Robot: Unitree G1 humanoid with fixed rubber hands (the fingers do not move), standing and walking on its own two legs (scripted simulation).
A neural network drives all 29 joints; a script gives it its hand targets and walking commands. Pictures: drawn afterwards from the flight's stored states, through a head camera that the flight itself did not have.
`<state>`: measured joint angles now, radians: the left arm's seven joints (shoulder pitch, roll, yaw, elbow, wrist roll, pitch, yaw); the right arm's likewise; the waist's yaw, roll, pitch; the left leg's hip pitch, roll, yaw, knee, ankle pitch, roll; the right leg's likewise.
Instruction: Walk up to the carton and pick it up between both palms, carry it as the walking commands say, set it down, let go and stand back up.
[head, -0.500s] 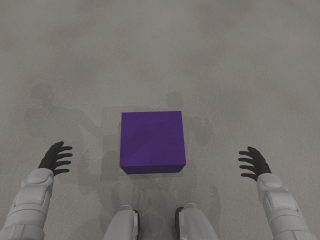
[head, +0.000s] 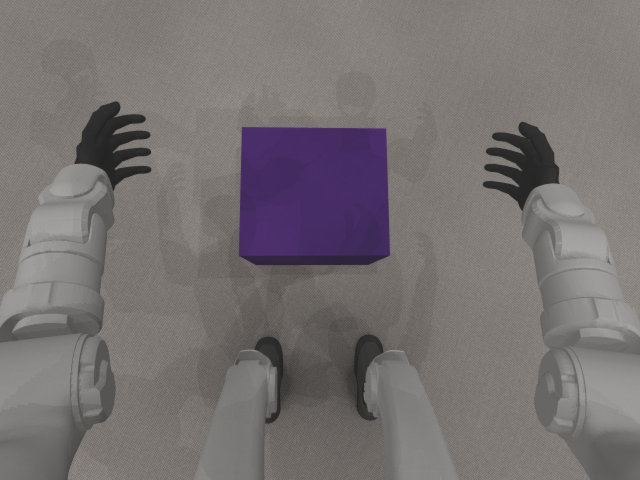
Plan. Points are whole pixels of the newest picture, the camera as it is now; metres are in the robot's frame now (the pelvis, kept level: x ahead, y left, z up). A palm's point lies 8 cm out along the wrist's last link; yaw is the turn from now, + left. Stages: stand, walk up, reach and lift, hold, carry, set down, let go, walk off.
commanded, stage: reach and lift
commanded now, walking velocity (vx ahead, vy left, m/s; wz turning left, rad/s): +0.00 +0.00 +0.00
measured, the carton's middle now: (313, 205) +0.53 +0.01 -0.54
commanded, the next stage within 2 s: none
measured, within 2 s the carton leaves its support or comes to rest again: neither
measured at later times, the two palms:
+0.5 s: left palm (128, 115) +0.54 +0.25 -0.12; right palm (493, 129) +0.54 -0.23 -0.14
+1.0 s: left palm (170, 162) +0.54 +0.26 -0.29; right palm (450, 167) +0.54 -0.23 -0.30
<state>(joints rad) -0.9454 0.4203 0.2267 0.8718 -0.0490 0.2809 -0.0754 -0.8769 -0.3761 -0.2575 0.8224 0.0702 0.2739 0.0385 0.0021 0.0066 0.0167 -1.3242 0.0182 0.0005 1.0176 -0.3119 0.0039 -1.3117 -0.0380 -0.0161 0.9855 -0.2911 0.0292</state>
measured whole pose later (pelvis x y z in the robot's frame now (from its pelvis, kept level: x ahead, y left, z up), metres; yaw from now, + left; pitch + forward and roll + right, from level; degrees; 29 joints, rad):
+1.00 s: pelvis -0.03 +0.00 -0.15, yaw -1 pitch +45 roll -1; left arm -1.49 0.52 0.35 0.94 -0.02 0.25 -0.07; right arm -1.45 -0.44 -0.35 0.84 0.04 0.26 -0.02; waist 0.03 -0.01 0.29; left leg -1.92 0.03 0.00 1.62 -0.48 0.01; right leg -1.92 -0.02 0.02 1.59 -0.45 0.04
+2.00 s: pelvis -0.04 +0.00 -0.32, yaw -1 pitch +34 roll -2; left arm -1.58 0.55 0.10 1.20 -0.25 0.15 0.03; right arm -1.54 -0.50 -0.12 1.15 0.24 0.15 -0.08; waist 0.03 0.01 0.43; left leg -2.23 0.01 -0.03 2.27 -0.64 0.00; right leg -2.22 -0.01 0.03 2.23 -0.61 0.05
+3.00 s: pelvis -0.05 -0.01 -0.30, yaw -2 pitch +34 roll -2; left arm -1.72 0.49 0.07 1.25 -0.22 0.13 0.01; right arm -1.65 -0.45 -0.07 1.17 0.25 0.14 -0.09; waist 0.05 -0.02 0.52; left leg -2.20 0.02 -0.04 2.19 -0.59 -0.01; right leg -2.21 0.01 0.02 2.16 -0.55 0.04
